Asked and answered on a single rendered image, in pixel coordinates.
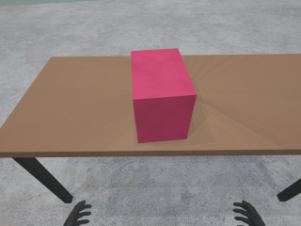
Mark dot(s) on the table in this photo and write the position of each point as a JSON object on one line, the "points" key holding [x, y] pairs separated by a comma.
{"points": [[82, 106]]}

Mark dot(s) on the robot left hand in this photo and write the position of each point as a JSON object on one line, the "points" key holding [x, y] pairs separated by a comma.
{"points": [[72, 219]]}

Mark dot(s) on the carton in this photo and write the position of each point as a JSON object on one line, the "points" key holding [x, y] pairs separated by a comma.
{"points": [[163, 95]]}

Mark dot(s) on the robot right hand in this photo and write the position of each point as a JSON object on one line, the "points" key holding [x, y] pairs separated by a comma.
{"points": [[254, 219]]}

